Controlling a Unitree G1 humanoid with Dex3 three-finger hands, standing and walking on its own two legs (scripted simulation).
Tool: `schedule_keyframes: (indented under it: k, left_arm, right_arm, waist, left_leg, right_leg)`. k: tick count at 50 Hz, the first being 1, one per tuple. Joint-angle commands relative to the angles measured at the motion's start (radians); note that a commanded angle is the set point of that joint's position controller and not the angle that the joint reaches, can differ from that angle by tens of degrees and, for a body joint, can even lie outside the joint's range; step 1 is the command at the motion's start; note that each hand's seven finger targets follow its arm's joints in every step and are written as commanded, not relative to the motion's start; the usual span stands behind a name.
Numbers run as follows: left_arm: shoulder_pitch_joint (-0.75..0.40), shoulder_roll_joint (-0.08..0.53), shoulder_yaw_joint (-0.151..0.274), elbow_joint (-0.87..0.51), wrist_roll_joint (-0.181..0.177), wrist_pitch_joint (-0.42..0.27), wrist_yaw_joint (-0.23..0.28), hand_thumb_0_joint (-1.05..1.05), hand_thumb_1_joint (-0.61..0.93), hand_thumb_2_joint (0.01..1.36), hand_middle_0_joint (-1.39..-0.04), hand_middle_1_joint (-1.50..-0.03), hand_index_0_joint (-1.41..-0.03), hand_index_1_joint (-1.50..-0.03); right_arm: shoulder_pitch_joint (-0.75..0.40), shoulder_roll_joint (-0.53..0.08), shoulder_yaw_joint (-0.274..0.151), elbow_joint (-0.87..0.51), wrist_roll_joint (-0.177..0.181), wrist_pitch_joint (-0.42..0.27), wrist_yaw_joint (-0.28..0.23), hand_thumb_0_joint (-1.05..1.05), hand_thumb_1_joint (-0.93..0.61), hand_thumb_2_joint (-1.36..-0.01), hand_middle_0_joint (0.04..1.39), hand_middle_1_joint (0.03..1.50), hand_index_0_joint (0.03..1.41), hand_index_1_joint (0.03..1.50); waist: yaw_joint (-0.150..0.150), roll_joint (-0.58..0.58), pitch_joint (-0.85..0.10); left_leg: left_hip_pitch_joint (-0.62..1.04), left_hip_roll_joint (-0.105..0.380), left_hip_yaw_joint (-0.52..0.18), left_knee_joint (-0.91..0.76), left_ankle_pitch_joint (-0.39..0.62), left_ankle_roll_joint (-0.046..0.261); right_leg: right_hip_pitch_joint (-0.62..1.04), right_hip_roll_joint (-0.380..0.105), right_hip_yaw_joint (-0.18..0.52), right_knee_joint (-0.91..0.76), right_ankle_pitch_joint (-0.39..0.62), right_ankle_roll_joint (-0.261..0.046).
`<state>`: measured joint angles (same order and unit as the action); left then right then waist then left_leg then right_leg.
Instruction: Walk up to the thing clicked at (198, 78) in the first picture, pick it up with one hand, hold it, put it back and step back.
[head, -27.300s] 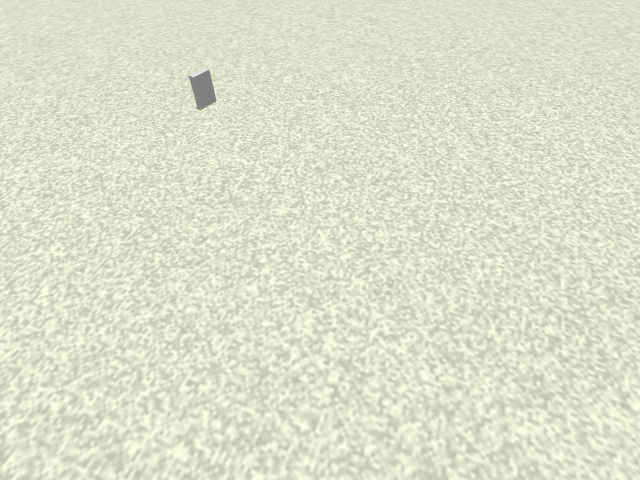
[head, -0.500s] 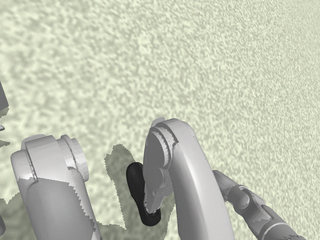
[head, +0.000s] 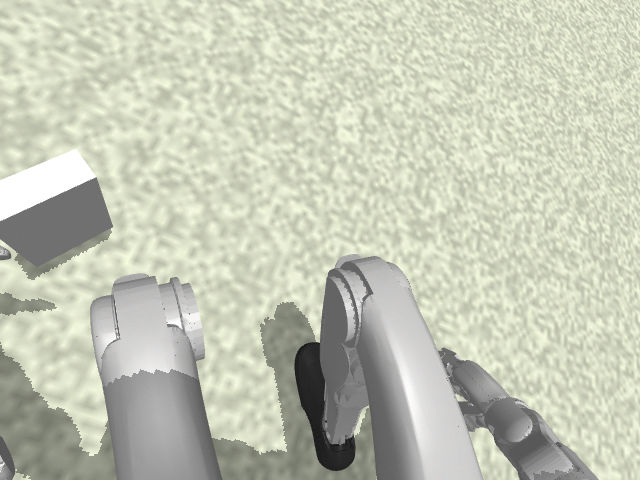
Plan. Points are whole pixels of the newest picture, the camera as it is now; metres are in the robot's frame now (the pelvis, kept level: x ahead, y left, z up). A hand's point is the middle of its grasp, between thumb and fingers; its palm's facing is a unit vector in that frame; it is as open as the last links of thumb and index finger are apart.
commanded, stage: rise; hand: left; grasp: from the side
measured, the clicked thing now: (54, 214) +0.43 +0.30 -0.21
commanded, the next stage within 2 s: home in 0.04 s
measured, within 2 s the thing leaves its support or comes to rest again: neither
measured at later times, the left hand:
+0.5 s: hand out of the picture +0.28 +0.36 +0.05, palm faces +0.32 -0.82 -0.48, open 17.7 cm
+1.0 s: hand out of the picture +0.23 +0.27 +0.26, palm faces +0.36 -0.86 -0.36, open 17.5 cm
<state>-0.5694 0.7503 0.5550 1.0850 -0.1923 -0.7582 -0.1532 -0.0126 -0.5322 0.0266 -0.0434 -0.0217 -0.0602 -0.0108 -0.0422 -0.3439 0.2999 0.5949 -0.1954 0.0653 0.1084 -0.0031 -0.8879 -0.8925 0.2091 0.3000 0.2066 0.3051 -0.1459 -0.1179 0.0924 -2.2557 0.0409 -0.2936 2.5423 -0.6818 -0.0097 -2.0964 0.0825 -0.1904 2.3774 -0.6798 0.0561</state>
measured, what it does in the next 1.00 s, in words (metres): rises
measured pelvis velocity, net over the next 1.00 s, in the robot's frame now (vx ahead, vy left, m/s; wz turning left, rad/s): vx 0.07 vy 0.00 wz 0.24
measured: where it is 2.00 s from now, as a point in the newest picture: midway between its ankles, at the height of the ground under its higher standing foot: (255, 450)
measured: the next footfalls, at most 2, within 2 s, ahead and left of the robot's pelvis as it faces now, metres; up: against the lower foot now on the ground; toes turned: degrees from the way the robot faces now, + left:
none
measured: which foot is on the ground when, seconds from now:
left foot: down 0.00-1.00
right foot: down 0.00-1.00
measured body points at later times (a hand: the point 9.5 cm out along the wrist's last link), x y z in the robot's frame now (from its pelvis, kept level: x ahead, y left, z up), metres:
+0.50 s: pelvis +0.01 -0.01 +0.14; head +0.20 +0.05 +0.54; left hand +0.26 +0.40 +0.08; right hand +0.21 -0.24 +0.00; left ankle +0.08 +0.13 -0.27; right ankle +0.12 -0.12 -0.27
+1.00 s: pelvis +0.07 +0.00 +0.35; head +0.14 +0.04 +0.80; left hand +0.21 +0.31 +0.29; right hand +0.29 -0.20 +0.27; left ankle +0.08 +0.13 -0.27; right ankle +0.12 -0.12 -0.27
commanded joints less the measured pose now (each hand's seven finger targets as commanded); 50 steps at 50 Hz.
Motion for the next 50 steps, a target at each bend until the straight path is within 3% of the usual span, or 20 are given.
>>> schedule_keyframes:
  k: [1,2,3,5,7,8,9,10,12,14,15,17,18,19,22,28,35,40,43,50]
  left_arm:
    - [-0.119,0.326,0.072,-0.189,0.153,0.081,0.031,0.0,-0.457,0.036,-0.057,-0.023,-0.055,-0.019]
    - [-0.171,0.225,0.005,-0.241,0.148,0.105,0.034,0.0,-0.478,0.052,-0.058,-0.037,-0.053,-0.038]
    - [-0.174,0.226,0.013,-0.266,0.15,0.129,0.044,0.0,-0.49,0.065,-0.058,-0.035,-0.047,-0.042]
    - [-0.104,0.278,0.038,-0.303,0.176,0.203,0.073,0.0,-0.53,0.066,-0.073,-0.044,-0.058,-0.055]
    - [-0.142,0.405,0.106,-0.444,0.197,0.261,0.1,0.0,-0.563,0.058,-0.099,-0.073,-0.089,-0.078]
    - [-0.235,0.455,0.116,-0.586,0.204,0.28,0.11,0.0,-0.491,0.091,-0.057,-0.064,-0.056,-0.065]
    - [-0.162,0.384,0.077,-0.567,0.209,0.317,0.117,0.0,-0.571,0.043,-0.048,-0.051,-0.047,-0.051]
    - [-0.134,0.364,0.069,-0.631,0.21,0.347,0.127,0.0,-0.568,0.046,-0.048,-0.051,-0.047,-0.052]
    - [0.049,0.192,-0.012,-0.496,0.214,0.429,0.141,0.0,-0.588,0.034,-0.046,-0.048,-0.045,-0.048]
    - [0.045,0.138,-0.043,-0.56,0.214,0.475,0.155,0.0,-0.587,0.035,-0.047,-0.048,-0.046,-0.048]
    - [0.145,0.057,-0.081,-0.495,0.211,0.507,0.157,0.0,-0.576,0.041,-0.048,-0.049,-0.047,-0.05]
    - [0.169,0.04,-0.105,-0.611,0.207,0.549,0.163,0.0,-0.611,0.017,-0.044,-0.043,-0.043,-0.043]
    - [0.25,-0.012,-0.132,-0.566,0.207,0.578,0.165,0.0,-0.611,0.015,-0.043,-0.042,-0.042,-0.043]
    - [0.212,0.019,-0.136,-0.684,0.204,0.589,0.17,0.0,-0.611,0.008,-0.042,-0.04,-0.041,-0.041]
    - [0.303,0.011,-0.141,-0.75,0.201,0.645,0.191,0.0,-0.603,0.025,-0.045,-0.044,-0.044,-0.045]
    - [0.398,0.018,-0.126,-0.901,0.204,0.728,0.248,0.0,-0.576,0.041,-0.047,-0.048,-0.046,-0.049]
    - [0.556,-0.184,-0.266,-0.913,0.195,0.812,0.292,0.0,-0.531,0.066,-0.052,-0.055,-0.051,-0.056]
    - [0.628,-0.269,-0.347,-0.929,0.192,0.869,0.316,0.0,-0.541,0.06,-0.05,-0.053,-0.049,-0.054]
    - [0.683,-0.286,-0.371,-0.964,0.191,0.903,0.33,0.0,-0.563,0.048,-0.048,-0.05,-0.047,-0.05]
    - [0.812,-0.345,-0.431,-1.087,0.185,0.972,0.355,0.0,-0.562,0.048,-0.048,-0.05,-0.047,-0.051]
  right_arm:
    - [0.099,-0.274,-0.189,-0.048,0.063,0.022,-0.036,0.0,-0.9,-0.904,0.203,0.303,0.202,0.303]
    - [0.103,-0.252,-0.201,-0.06,0.076,0.027,-0.035,0.0,-0.908,-0.907,0.203,0.303,0.202,0.303]
    - [0.115,-0.253,-0.218,-0.061,0.092,0.035,-0.037,0.0,-0.906,-0.907,0.203,0.303,0.202,0.303]
    - [0.119,-0.235,-0.235,-0.063,0.11,0.044,-0.049,0.0,-0.946,-0.918,0.204,0.303,0.203,0.303]
    - [0.151,-0.224,-0.259,-0.064,0.13,0.057,-0.061,0.0,-1.004,-0.931,0.205,0.302,0.203,0.302]
    - [0.177,-0.203,-0.265,-0.054,0.134,0.067,-0.065,0.0,-0.924,-0.902,0.201,0.301,0.201,0.301]
    - [0.183,-0.189,-0.273,-0.059,0.143,0.072,-0.07,0.0,-0.896,-0.902,0.201,0.301,0.201,0.301]
    - [0.19,-0.173,-0.282,-0.056,0.152,0.073,-0.076,0.0,-0.896,-0.902,0.201,0.301,0.201,0.301]
    - [0.18,-0.156,-0.303,-0.067,0.169,0.071,-0.087,0.0,-0.896,-0.902,0.201,0.301,0.201,0.301]
    - [0.196,-0.148,-0.333,-0.071,0.182,0.07,-0.095,0.0,-0.896,-0.902,0.201,0.301,0.201,0.301]
    - [0.191,-0.143,-0.341,-0.085,0.19,0.07,-0.098,0.0,-0.895,-0.902,0.201,0.301,0.201,0.301]
    - [0.209,-0.141,-0.358,-0.097,0.201,0.069,-0.102,0.0,-0.896,-0.902,0.201,0.301,0.201,0.301]
    - [0.205,-0.14,-0.367,-0.108,0.208,0.067,-0.106,0.0,-0.896,-0.902,0.201,0.301,0.201,0.301]
    - [0.209,-0.134,-0.37,-0.113,0.212,0.064,-0.11,0.0,-0.895,-0.902,0.201,0.301,0.201,0.301]
    - [0.213,-0.122,-0.378,-0.132,0.23,0.054,-0.122,0.0,-0.895,-0.902,0.201,0.301,0.201,0.301]
    - [0.195,-0.083,-0.372,-0.183,0.249,0.024,-0.174,0.0,-0.895,-0.902,0.201,0.301,0.201,0.301]
    - [0.226,-0.032,-0.352,-0.176,0.242,-0.039,-0.225,0.0,-0.895,-0.902,0.201,0.301,0.201,0.301]
    - [0.245,-0.026,-0.346,-0.176,0.239,-0.076,-0.245,0.0,-0.895,-0.902,0.201,0.301,0.201,0.301]
    - [0.259,-0.02,-0.344,-0.178,0.238,-0.093,-0.258,0.0,-0.895,-0.902,0.201,0.301,0.201,0.301]
    - [0.269,0.002,-0.327,-0.223,0.237,-0.124,-0.292,0.0,-0.896,-0.902,0.201,0.301,0.201,0.301]
  waist:
    - [0.04,0.471,-0.703]
    - [0.023,0.484,-0.728]
    - [0.035,0.499,-0.737]
    - [0.06,0.524,-0.724]
    - [0.1,0.556,-0.802]
    - [0.097,0.583,-0.84]
    - [0.093,0.565,-0.827]
    - [0.103,0.55,-0.821]
    - [0.08,0.425,-0.761]
    - [0.077,0.384,-0.802]
    - [0.071,0.325,-0.771]
    - [0.09,0.292,-0.814]
    - [0.092,0.247,-0.806]
    - [0.096,0.254,-0.828]
    - [0.107,0.181,-0.836]
    - [0.133,0.212,-0.839]
    - [0.109,0.237,-0.688]
    - [0.097,0.233,-0.609]
    - [0.1,0.225,-0.583]
    - [0.106,0.232,-0.468]
  left_leg:
    - [0.554,0.033,0.108,-0.425,0.103,-0.002]
    - [0.579,0.037,0.105,-0.451,0.093,-0.004]
    - [0.588,0.036,0.109,-0.474,0.065,-0.007]
    - [0.576,0.031,0.138,-0.5,0.039,-0.001]
    - [0.592,0.024,0.169,-0.504,0.059,0.006]
    - [0.605,0.023,0.18,-0.509,0.068,0.007]
    - [0.621,0.019,0.182,-0.537,0.064,0.009]
    - [0.622,0.02,0.188,-0.554,0.059,0.012]
    - [0.59,0.011,0.198,-0.583,0.046,0.024]
    - [0.61,0.009,0.209,-0.603,0.061,0.028]
    - [0.594,0.008,0.208,-0.627,0.045,0.031]
    - [0.629,0.007,0.21,-0.673,0.043,0.031]
    - [0.655,0.007,0.209,-0.698,0.043,0.033]
    - [0.669,0.007,0.215,-0.716,0.042,0.033]
    - [0.733,0.006,0.223,-0.789,0.059,0.04]
    - [0.929,0.002,0.245,-0.955,0.109,0.04]
    - [1.133,-0.007,0.267,-1.134,0.231,0.035]
    - [1.287,-0.006,0.26,-1.284,0.283,0.026]
    - [1.387,-0.004,0.259,-1.359,0.348,0.021]
    - [1.548,-0.011,0.262,-1.555,0.338,0.013]
  right_leg:
    - [0.193,0.005,-0.047,-0.227,0.132,-0.092]
    - [0.174,0.003,-0.044,-0.23,0.126,-0.095]
    - [0.156,0.001,-0.041,-0.237,0.111,-0.097]
    - [0.17,0.0,-0.018,-0.272,0.088,-0.098]
    - [0.202,-0.005,0.017,-0.29,0.096,-0.103]
    - [0.218,-0.006,0.037,-0.302,0.101,-0.106]
    - [0.212,-0.009,0.043,-0.321,0.095,-0.107]
    - [0.222,-0.007,0.051,-0.342,0.094,-0.107]
    - [0.234,-0.009,0.065,-0.405,0.083,-0.102]
    - [0.275,-0.016,0.084,-0.456,0.095,-0.098]
    - [0.289,-0.018,0.081,-0.488,0.077,-0.094]
    - [0.343,-0.023,0.088,-0.545,0.064,-0.092]
    - [0.356,-0.022,0.087,-0.576,0.062,-0.091]
    - [0.395,-0.025,0.099,-0.607,0.056,-0.089]
    - [0.528,-0.034,0.125,-0.695,0.068,-0.081]
    - [0.741,-0.044,0.17,-0.853,0.112,-0.079]
    - [0.919,-0.053,0.18,-1.043,0.236,-0.079]
    - [1.048,-0.056,0.151,-1.169,0.283,-0.081]
    - [1.147,-0.056,0.145,-1.243,0.341,-0.078]
    - [1.329,-0.057,0.134,-1.415,0.337,-0.073]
